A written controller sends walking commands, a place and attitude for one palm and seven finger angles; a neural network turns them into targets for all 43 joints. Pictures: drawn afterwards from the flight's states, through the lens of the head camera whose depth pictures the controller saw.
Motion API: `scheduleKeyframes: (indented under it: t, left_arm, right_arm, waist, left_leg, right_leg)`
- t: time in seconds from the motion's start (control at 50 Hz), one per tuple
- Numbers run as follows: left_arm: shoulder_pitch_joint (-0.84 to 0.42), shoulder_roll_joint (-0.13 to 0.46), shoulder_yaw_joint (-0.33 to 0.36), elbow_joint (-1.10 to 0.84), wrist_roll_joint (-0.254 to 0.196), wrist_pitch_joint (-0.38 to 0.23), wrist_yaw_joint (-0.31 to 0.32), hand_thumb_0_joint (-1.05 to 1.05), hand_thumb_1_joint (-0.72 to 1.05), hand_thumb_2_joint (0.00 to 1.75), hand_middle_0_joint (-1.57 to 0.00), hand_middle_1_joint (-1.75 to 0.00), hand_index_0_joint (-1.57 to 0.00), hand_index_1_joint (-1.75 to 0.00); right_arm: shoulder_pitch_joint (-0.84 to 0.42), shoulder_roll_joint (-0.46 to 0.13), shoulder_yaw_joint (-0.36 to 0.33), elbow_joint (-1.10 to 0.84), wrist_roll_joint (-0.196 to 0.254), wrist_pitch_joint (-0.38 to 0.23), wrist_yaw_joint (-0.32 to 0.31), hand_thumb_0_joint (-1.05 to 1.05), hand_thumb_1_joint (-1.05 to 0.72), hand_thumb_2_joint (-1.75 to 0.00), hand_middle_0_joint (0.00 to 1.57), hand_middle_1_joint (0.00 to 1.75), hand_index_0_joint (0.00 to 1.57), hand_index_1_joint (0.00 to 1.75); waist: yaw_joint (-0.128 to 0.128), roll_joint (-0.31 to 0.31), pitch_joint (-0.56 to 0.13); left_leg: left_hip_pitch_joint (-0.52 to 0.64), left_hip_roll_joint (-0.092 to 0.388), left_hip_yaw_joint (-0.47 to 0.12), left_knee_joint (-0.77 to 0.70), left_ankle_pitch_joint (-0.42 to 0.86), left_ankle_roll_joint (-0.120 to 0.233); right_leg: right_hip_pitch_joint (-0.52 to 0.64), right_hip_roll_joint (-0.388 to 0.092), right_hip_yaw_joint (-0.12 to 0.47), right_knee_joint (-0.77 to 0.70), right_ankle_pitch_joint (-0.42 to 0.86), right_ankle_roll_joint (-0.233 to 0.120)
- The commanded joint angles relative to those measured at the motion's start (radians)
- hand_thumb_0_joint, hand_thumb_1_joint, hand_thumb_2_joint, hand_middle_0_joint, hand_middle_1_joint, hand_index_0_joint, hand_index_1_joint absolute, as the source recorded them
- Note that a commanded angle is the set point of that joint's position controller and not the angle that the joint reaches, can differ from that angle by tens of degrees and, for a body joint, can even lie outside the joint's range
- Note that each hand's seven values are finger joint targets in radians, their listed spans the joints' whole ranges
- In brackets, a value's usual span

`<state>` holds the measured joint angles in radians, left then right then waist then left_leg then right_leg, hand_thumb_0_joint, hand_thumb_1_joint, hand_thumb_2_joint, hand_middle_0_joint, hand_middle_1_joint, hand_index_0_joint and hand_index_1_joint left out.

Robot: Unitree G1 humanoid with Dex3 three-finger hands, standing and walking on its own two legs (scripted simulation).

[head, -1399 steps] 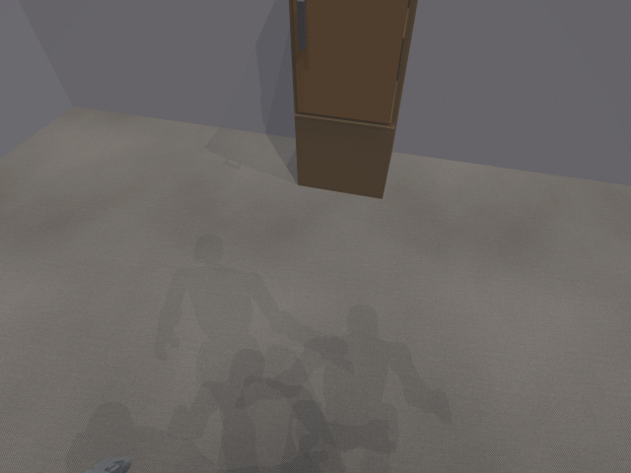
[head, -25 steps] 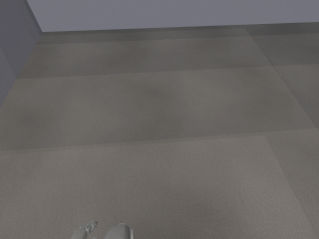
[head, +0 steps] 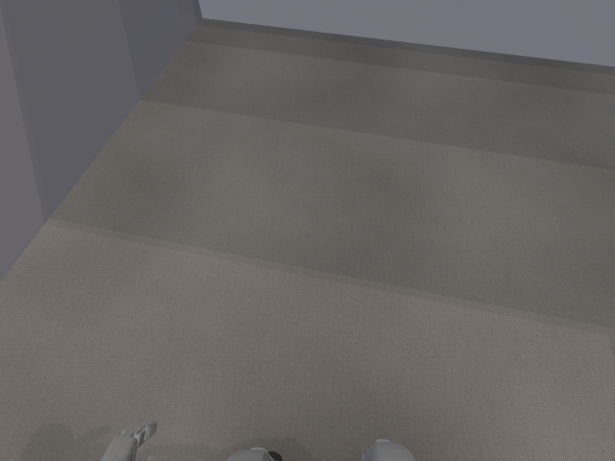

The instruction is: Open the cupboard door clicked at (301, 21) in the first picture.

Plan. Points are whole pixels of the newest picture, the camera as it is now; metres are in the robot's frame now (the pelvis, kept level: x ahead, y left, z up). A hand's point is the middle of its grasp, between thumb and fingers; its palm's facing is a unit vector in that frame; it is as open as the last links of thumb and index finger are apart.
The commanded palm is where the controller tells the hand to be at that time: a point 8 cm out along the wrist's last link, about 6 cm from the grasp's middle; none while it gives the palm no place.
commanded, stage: turn to face it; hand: left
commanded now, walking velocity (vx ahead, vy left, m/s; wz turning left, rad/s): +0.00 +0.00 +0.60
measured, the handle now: out of the picture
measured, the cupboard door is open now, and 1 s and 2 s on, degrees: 40 40 40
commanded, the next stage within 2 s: none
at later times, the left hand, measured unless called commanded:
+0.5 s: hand out of the picture -0.03 +0.16 -0.18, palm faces +0.39 -0.89 -0.25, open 7.3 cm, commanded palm none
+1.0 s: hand out of the picture +0.01 +0.13 -0.14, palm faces +0.58 -0.76 -0.29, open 7.4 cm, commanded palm none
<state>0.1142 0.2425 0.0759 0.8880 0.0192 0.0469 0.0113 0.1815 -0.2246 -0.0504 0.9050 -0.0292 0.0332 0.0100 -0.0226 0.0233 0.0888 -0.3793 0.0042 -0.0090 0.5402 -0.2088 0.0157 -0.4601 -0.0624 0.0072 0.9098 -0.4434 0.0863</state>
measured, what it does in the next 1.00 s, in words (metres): steps on the spot, turning left: right foot, then left foot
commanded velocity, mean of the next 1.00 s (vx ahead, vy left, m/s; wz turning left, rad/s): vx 0.00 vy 0.00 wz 0.60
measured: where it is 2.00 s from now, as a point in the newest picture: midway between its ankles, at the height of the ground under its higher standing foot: outside the picture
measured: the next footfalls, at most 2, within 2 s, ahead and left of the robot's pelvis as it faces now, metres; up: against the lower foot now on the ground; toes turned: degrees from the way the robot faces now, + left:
right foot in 0.08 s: +0.05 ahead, -0.15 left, +0.00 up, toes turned +2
left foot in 0.50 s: -0.01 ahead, +0.07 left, +0.00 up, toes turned +28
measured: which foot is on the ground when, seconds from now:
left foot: down 0.00-0.08, up 0.10-0.48, down 0.50-0.88, up 0.90-1.00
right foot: up 0.00-0.06, down 0.08-0.50, up 0.52-0.86, down 0.88-1.00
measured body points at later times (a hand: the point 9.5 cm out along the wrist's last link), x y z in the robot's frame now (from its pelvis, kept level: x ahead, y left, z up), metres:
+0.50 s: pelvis +0.01 -0.05 -0.01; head +0.07 -0.02 +0.44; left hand -0.05 +0.20 -0.16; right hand +0.23 -0.24 -0.14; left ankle -0.04 +0.05 -0.73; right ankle +0.01 -0.15 -0.73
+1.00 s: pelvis +0.04 -0.09 +0.00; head +0.11 -0.08 +0.44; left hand -0.02 +0.17 -0.12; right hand +0.25 -0.26 -0.16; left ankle -0.07 +0.00 -0.65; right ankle +0.09 -0.18 -0.73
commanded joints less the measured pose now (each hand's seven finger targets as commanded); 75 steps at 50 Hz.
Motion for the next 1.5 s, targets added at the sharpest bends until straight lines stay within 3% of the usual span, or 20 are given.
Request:
scheduleKeyframes:
  t: [0.0, 0.04, 0.06, 0.08, 0.16, 0.36, 0.44, 0.46, 0.48, 0.5, 0.62, 0.8, 0.82, 0.86, 0.96, 1.12, 1.2, 1.24, 1.26, 1.48]
  left_arm:
    - [0.086, 0.061, 0.004, -0.065, -0.008, -0.033, 0.005, 0.0, 0.9, 0.9, -0.2, -0.3, -0.2, -0.3]
    - [0.172, 0.113, 0.019, -0.051, -0.003, -0.049, 0.013, 0.0, 0.9, 0.9, -0.2, -0.3, -0.2, -0.3]
    - [0.195, 0.215, 0.04, -0.052, 0.015, -0.058, 0.023, 0.0, 0.9, 0.9, -0.2, -0.3, -0.2, -0.3]
    - [0.164, 0.244, 0.029, -0.068, 0.01, -0.052, 0.024, 0.0, 0.9, 0.9, -0.2, -0.3, -0.2, -0.3]
    - [0.041, 0.112, 0.0, -0.09, 0.002, -0.063, 0.025, 0.0, 0.9, 0.9, -0.2, -0.3, -0.2, -0.3]
    - [0.209, 0.169, 0.026, -0.024, 0.011, -0.065, 0.023, 0.0, 0.9, 0.9, -0.2, -0.3, -0.2, -0.3]
    - [0.158, 0.19, 0.037, -0.024, 0.003, -0.063, 0.014, 0.0, 0.9, 0.9, -0.2, -0.3, -0.2, -0.3]
    - [0.144, 0.175, 0.035, -0.039, -0.005, -0.06, 0.007, 0.0, 0.9, 0.9, -0.2, -0.3, -0.2, -0.3]
    - [0.106, 0.102, 0.017, -0.085, -0.011, -0.056, -0.004, 0.0, 0.9, 0.9, -0.2, -0.3, -0.2, -0.3]
    - [0.023, 0.105, 0.003, -0.129, 0.001, -0.04, 0.007, 0.0, 0.9, 0.9, -0.2, -0.3, -0.2, -0.3]
    - [0.072, 0.089, 0.014, -0.049, -0.001, -0.017, 0.001, 0.0, 0.9, 0.9, -0.2, -0.3, -0.2, -0.3]
    - [0.117, 0.077, 0.012, -0.074, -0.008, -0.037, 0.002, 0.0, 0.9, 0.9, -0.2, -0.3, -0.2, -0.3]
    - [0.166, 0.098, 0.021, -0.063, -0.007, -0.047, 0.007, 0.0, 0.9, 0.9, -0.2, -0.3, -0.2, -0.3]
    - [0.201, 0.244, 0.04, -0.065, 0.012, -0.057, 0.021, 0.0, 0.9, 0.9, -0.2, -0.3, -0.2, -0.3]
    - [0.04, 0.107, 0.005, -0.101, 0.002, -0.06, 0.029, 0.0, 0.9, 0.9, -0.2, -0.3, -0.2, -0.3]
    - [0.161, 0.167, 0.034, -0.046, 0.012, -0.059, 0.025, 0.0, 0.9, 0.9, -0.2, -0.3, -0.2, -0.3]
    - [0.129, 0.177, 0.04, -0.039, 0.0, -0.056, 0.014, 0.0, 0.9, 0.9, -0.2, -0.3, -0.2, -0.3]
    - [0.062, 0.069, 0.012, -0.117, -0.012, -0.047, 0.001, 0.0, 0.9, 0.9, -0.2, -0.3, -0.2, -0.3]
    - [0.006, 0.095, 0.008, -0.138, 0.002, -0.03, 0.013, 0.0, 0.9, 0.9, -0.2, -0.3, -0.2, -0.3]
    - [0.019, 0.068, 0.011, -0.082, -0.005, -0.018, 0.004, 0.0, 0.9, 0.9, -0.2, -0.3, -0.2, -0.3]
  right_arm:
    - [-0.023, -0.221, -0.074, -0.075, 0.003, -0.004, -0.012, 0.0, -0.9, -0.9, 0.2, 0.3, 0.2, 0.3]
    - [-0.054, -0.173, -0.072, -0.093, 0.016, 0.0, -0.007, 0.0, -0.9, -0.9, 0.2, 0.3, 0.2, 0.3]
    - [-0.055, -0.1, -0.06, -0.115, 0.023, 0.0, 0.0, 0.0, -0.9, -0.9, 0.2, 0.3, 0.2, 0.3]
    - [-0.08, -0.112, -0.061, -0.129, 0.013, 0.001, 0.005, 0.0, -0.9, -0.9, 0.2, 0.3, 0.2, 0.3]
    - [-0.046, -0.089, -0.054, -0.06, 0.011, 0.029, 0.019, 0.0, -0.9, -0.9, 0.2, 0.3, 0.2, 0.3]
    - [-0.176, -0.06, -0.022, -0.081, 0.022, 0.016, 0.023, 0.0, -0.9, -0.9, 0.2, 0.3, 0.2, 0.3]
    - [-0.064, -0.098, -0.033, -0.067, 0.017, 0.002, 0.018, 0.0, -0.9, -0.9, 0.2, 0.3, 0.2, 0.3]
    - [0.014, -0.156, -0.05, -0.05, 0.01, -0.006, 0.017, 0.0, -0.9, -0.9, 0.2, 0.3, 0.2, 0.3]
    - [0.086, -0.281, -0.083, -0.044, 0.002, -0.011, 0.009, 0.0, -0.9, -0.9, 0.2, 0.3, 0.2, 0.3]
    - [0.145, -0.306, -0.081, -0.027, 0.01, 0.001, 0.005, 0.0, -0.9, -0.9, 0.2, 0.3, 0.2, 0.3]
    - [-0.037, -0.212, -0.053, -0.071, 0.007, -0.02, -0.023, 0.0, -0.9, -0.9, 0.2, 0.3, 0.2, 0.3]
    - [-0.074, -0.214, -0.071, -0.081, 0.006, -0.003, -0.014, 0.0, -0.9, -0.9, 0.2, 0.3, 0.2, 0.3]
    - [-0.084, -0.188, -0.07, -0.088, 0.013, -0.003, -0.013, 0.0, -0.9, -0.9, 0.2, 0.3, 0.2, 0.3]
    - [-0.079, -0.102, -0.059, -0.122, 0.021, -0.005, -0.003, 0.0, -0.9, -0.9, 0.2, 0.3, 0.2, 0.3]
    - [-0.044, -0.084, -0.048, -0.047, 0.014, 0.026, 0.017, 0.0, -0.9, -0.9, 0.2, 0.3, 0.2, 0.3]
    - [-0.128, -0.05, -0.025, -0.062, 0.022, 0.013, 0.024, 0.0, -0.9, -0.9, 0.2, 0.3, 0.2, 0.3]
    - [-0.018, -0.097, -0.038, -0.048, 0.015, -0.001, 0.02, 0.0, -0.9, -0.9, 0.2, 0.3, 0.2, 0.3]
    - [0.139, -0.292, -0.088, -0.025, 0.001, -0.011, 0.008, 0.0, -0.9, -0.9, 0.2, 0.3, 0.2, 0.3]
    - [0.177, -0.294, -0.081, -0.003, 0.007, -0.004, -0.001, 0.0, -0.9, -0.9, 0.2, 0.3, 0.2, 0.3]
    - [0.009, -0.209, -0.059, -0.051, 0.001, -0.016, -0.019, 0.0, -0.9, -0.9, 0.2, 0.3, 0.2, 0.3]
  waist:
    - [0.024, 0.145, -0.175]
    - [0.069, 0.026, -0.187]
    - [0.081, -0.292, -0.176]
    - [0.083, -0.321, -0.128]
    - [-0.009, -0.227, -0.075]
    - [0.079, -0.22, -0.124]
    - [0.008, -0.191, -0.178]
    - [-0.041, -0.066, -0.228]
    - [-0.084, 0.259, -0.248]
    - [-0.098, 0.187, -0.227]
    - [0.018, 0.099, -0.138]
    - [0.049, 0.135, -0.142]
    - [0.075, 0.085, -0.163]
    - [0.099, -0.351, -0.172]
    - [0.002, -0.225, -0.101]
    - [0.072, -0.235, -0.125]
    - [0.001, -0.178, -0.176]
    - [-0.094, 0.316, -0.233]
    - [-0.099, 0.188, -0.241]
    - [0.0, 0.097, -0.129]
  left_leg:
    - [0.08, 0.194, -0.262, -0.112, 0.234, 0.122]
    - [-0.091, 0.104, -0.215, 0.01, 0.053, 0.046]
    - [-0.285, -0.051, -0.04, 0.25, -0.249, -0.042]
    - [-0.277, -0.053, -0.022, 0.513, -0.424, -0.051]
    - [-0.241, 0.02, -0.015, 0.737, -0.199, -0.08]
    - [-0.105, 0.01, 0.112, 0.26, -0.262, -0.07]
    - [0.147, -0.01, 0.142, -0.031, -0.085, -0.037]
    - [0.349, 0.071, 0.06, -0.113, 0.134, 0.003]
    - [0.508, 0.372, -0.351, -0.137, 0.552, 0.162]
    - [0.46, 0.45, -0.358, -0.123, 0.697, 0.235]
    - [0.243, 0.233, -0.16, -0.161, 0.49, 0.144]
    - [0.073, 0.167, -0.261, -0.074, 0.296, 0.107]
    - [-0.006, 0.119, -0.241, -0.003, 0.194, 0.066]
    - [-0.246, -0.08, -0.015, 0.475, -0.447, -0.052]
    - [-0.207, 0.025, -0.007, 0.698, -0.213, -0.081]
    - [-0.084, 0.011, 0.112, 0.248, -0.262, -0.07]
    - [0.176, -0.003, 0.129, -0.064, -0.037, -0.037]
    - [0.464, 0.415, -0.415, -0.148, 0.684, 0.198]
    - [0.425, 0.441, -0.389, -0.134, 0.635, 0.244]
    - [0.221, 0.218, -0.228, -0.164, 0.4, 0.151]
  right_leg:
    - [0.167, 0.063, -0.057, -0.238, 0.062, -0.017]
    - [0.398, -0.017, 0.003, -0.522, 0.185, -0.042]
    - [0.48, -0.301, 0.312, -0.636, 0.211, -0.14]
    - [0.339, -0.453, 0.355, -0.645, 0.33, -0.232]
    - [0.268, -0.244, 0.028, -0.548, 0.577, -0.178]
    - [0.477, -0.311, -0.09, -0.45, 0.881, -0.197]
    - [0.37, -0.305, -0.18, -0.289, 0.792, -0.136]
    - [0.214, -0.269, -0.218, -0.118, 0.631, -0.084]
    - [-0.111, -0.104, -0.227, 0.126, -0.091, -0.004]
    - [-0.164, -0.079, -0.097, 0.228, -0.222, -0.013]
    - [-0.091, -0.046, -0.009, 0.23, 0.026, 0.005]
    - [0.237, 0.059, -0.072, -0.309, 0.136, -0.016]
    - [0.37, 0.021, -0.046, -0.466, 0.23, -0.024]
    - [0.454, -0.443, 0.358, -0.613, 0.464, -0.212]
    - [0.323, -0.256, -0.008, -0.54, 0.609, -0.186]
    - [0.449, -0.311, -0.104, -0.453, 0.801, -0.197]
    - [0.342, -0.289, -0.192, -0.252, 0.728, -0.118]
    - [-0.132, -0.075, -0.199, 0.167, -0.232, 0.001]
    - [-0.151, -0.072, -0.06, 0.246, -0.246, -0.017]
    - [-0.027, -0.006, -0.026, 0.035, 0.012, 0.001]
